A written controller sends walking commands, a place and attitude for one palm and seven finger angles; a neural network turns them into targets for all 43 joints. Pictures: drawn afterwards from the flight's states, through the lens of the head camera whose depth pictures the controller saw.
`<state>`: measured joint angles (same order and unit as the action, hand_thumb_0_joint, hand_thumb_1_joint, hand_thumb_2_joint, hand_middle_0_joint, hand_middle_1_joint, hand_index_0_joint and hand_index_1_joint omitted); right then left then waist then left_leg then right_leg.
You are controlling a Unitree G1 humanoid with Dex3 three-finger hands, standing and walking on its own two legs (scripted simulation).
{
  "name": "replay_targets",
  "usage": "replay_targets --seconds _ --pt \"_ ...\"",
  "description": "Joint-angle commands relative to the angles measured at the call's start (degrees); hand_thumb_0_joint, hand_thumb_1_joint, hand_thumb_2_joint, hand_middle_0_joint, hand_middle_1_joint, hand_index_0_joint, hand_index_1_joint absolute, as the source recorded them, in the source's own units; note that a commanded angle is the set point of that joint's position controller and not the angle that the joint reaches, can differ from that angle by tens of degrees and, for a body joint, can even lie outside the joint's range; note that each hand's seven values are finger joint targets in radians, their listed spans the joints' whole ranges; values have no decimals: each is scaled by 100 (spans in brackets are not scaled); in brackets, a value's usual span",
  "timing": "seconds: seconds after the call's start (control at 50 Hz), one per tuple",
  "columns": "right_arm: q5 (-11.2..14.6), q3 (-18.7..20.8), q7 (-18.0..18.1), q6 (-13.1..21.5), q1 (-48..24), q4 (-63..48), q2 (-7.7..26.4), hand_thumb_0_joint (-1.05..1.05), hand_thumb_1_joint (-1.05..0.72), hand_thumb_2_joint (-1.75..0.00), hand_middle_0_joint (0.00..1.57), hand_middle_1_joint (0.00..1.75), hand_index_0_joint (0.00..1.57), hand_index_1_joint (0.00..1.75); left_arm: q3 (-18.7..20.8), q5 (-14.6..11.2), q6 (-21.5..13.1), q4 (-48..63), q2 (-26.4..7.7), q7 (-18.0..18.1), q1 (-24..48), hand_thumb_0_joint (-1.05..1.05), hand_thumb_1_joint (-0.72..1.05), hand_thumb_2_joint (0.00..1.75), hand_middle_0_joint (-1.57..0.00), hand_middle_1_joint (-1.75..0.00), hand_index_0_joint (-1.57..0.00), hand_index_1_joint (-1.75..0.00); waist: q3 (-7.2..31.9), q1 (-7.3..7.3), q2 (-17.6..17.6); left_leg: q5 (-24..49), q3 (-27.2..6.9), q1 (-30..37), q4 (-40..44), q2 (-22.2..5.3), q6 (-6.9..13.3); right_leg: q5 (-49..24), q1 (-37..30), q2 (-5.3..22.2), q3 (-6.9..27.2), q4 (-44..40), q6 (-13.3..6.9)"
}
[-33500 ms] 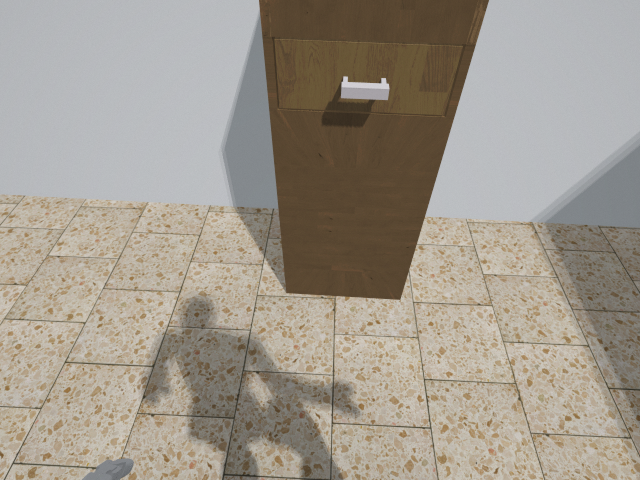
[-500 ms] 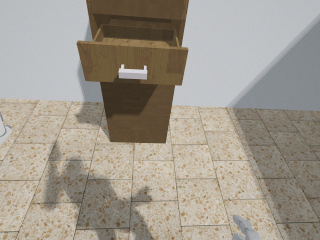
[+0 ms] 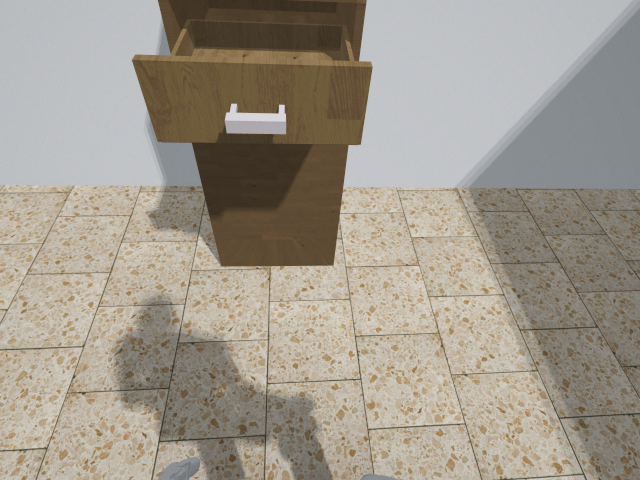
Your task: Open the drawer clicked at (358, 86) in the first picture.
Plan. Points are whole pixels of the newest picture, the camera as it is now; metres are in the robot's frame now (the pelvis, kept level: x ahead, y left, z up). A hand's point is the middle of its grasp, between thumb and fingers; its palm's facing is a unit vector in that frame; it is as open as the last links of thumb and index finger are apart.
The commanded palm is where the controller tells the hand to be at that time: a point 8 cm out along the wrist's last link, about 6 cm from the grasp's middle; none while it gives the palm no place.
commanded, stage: let the arm hang, fingers relaxed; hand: left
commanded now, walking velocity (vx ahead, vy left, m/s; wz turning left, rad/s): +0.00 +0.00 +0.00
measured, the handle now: (257, 116) +0.66 +0.12 +0.10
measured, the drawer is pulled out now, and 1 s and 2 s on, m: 0.29 0.29 0.29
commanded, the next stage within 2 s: look to check the result in 0.78 s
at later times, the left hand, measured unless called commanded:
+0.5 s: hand out of the picture +0.06 +0.24 -0.13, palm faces +0.02 -0.94 -0.35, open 7.4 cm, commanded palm none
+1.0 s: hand out of the picture +0.15 +0.22 -0.12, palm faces -0.02 -0.95 -0.32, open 7.4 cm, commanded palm none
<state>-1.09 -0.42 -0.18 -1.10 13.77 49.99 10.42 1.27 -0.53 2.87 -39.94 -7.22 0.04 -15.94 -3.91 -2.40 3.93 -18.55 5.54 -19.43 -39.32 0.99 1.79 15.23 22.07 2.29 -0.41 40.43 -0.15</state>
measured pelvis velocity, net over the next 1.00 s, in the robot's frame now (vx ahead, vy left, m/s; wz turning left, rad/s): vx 0.06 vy -0.02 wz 0.03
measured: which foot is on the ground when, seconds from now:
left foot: down 0.00-1.00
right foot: down 0.00-1.00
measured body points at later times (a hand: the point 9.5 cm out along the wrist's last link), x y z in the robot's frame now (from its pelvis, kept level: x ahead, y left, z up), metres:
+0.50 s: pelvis +0.02 -0.01 +0.03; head +0.03 -0.03 +0.48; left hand +0.06 +0.29 -0.10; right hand +0.06 -0.27 -0.13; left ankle +0.05 +0.10 -0.72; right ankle +0.07 -0.11 -0.72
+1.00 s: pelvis +0.06 -0.02 +0.03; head +0.09 -0.02 +0.48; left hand +0.15 +0.27 -0.10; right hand +0.14 -0.31 -0.11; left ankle +0.05 +0.10 -0.72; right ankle +0.07 -0.11 -0.72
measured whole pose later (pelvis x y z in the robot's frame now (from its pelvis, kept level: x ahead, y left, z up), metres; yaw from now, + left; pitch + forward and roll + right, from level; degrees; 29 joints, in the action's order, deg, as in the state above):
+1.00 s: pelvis +0.06 -0.02 +0.03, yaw +2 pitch -1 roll +0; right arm -1.0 0.6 0.3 -0.1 6.5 63.6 18.6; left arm 0.5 0.9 -1.4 -63.8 -17.6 0.0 -4.8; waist -4.0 -1.2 -0.6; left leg -10.7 2.0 -5.5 -17.4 -0.8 -0.3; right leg 9.7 6.8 -0.7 -3.6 17.7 -1.8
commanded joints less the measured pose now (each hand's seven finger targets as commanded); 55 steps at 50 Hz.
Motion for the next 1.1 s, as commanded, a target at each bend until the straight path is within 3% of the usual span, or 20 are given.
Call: replay_targets --seconds 0.0,0.04,0.08,0.12,0.16,0.18,0.2,0.22,0.28,0.32,0.42,0.64,0.82,1.08 --pt "-45 311 48 -21 246 -99 566 0 -90 -90 20 30 20 30 353 239 -275 74 -1439 102 355 0 90 90 -20 -30 -20 -30 297 -54 -116 -408 -386 510 -364 -106 -95 2307 577 1128 1782 -2914 -734" --pt "-39 309 70 -1 620 156 538 0 -90 -90 20 30 20 30 288 201 -305 -211 -1411 119 384 0 90 90 -20 -30 -20 -30 640 -82 -490 -37 -502 844 414 -187 -35 1492 127 943 1271 -2450 -653" --pt "-33 346 100 31 697 300 682 0 -90 -90 20 30 20 30 254 157 -311 -510 -1310 106 309 0 90 90 -20 -30 -20 -30 688 -11 -865 -23 -1021 843 1311 -498 101 1157 -123 470 720 -2012 -397" --pt "-76 394 111 69 389 338 986 0 -90 -90 20 30 20 30 228 149 -270 -785 -1298 81 302 0 90 90 -20 -30 -20 -30 271 175 -1126 -1119 -1580 -130 2245 -908 191 833 -720 136 298 -1719 -215" --pt "-70 471 116 103 209 406 1248 0 -90 -90 20 30 20 30 274 182 -259 -1064 -1451 64 239 0 90 90 -20 -30 -20 -30 9 299 -1064 -1712 -1756 -564 2714 -1001 211 629 -1052 32 162 -1531 -215" --pt "-47 477 124 125 155 433 1287 0 -90 -90 20 30 20 30 273 175 -270 -1181 -1484 58 200 0 90 90 -20 -30 -20 -30 -75 354 -1096 -1530 -1729 -570 2756 -1010 227 419 -1127 44 179 -1518 -238" --pt "-41 459 132 147 156 516 1242 0 -90 -90 20 30 20 30 253 167 -295 -1323 -1488 55 171 0 90 90 -20 -30 -20 -30 -34 355 -875 -1214 -1619 -436 2684 -963 211 209 -1201 92 217 -1634 -258" --pt "-23 455 136 168 217 577 1233 0 -90 -90 20 30 20 30 238 160 -330 -1433 -1521 58 183 0 90 90 -20 -30 -20 -30 54 333 -592 -786 -1435 -210 2496 -874 179 73 -1227 170 335 -1835 -287" --pt "20 431 129 210 417 780 1262 0 -90 -90 20 30 20 30 230 131 -417 -1626 -1721 80 334 0 90 90 -20 -30 -20 -30 345 202 -445 24 -1124 473 2213 -732 115 124 -1132 375 538 -2170 -360" --pt "7 448 115 172 386 877 1322 0 -90 -90 20 30 20 30 230 147 -397 -1742 -1833 81 475 0 90 90 -20 -30 -20 -30 206 163 -271 -363 -1142 503 2291 -733 107 631 -956 375 533 -2302 -307" --pt "8 421 97 159 193 998 1449 0 -90 -90 20 30 20 30 207 148 -427 -1916 -1997 87 650 0 90 90 -20 -30 -20 -30 -47 121 -146 73 -982 742 2221 -684 88 644 -743 460 653 -2542 -316" --pt "13 347 92 223 -461 1048 1720 0 -90 -90 20 30 20 30 171 135 -512 -2048 -2160 90 971 0 90 90 -20 -30 -20 -30 380 148 -335 1199 -938 1178 2278 -771 14 -891 -1348 521 565 -2465 -254" --pt "11 304 111 230 -723 1055 1807 0 -90 -90 20 30 20 30 172 131 -534 -2063 -2212 98 1146 0 90 90 -20 -30 -20 -30 617 163 -426 1714 -910 1387 2339 -818 -27 -1673 -1718 547 466 -2443 -232" --pt "31 278 142 208 -785 1075 1881 0 -90 -90 20 30 20 30 172 121 -524 -2046 -2257 113 1181 0 90 90 -20 -30 -20 -30 643 180 -318 1967 -850 1590 2375 -850 -47 -1980 -1856 532 382 -2512 -216"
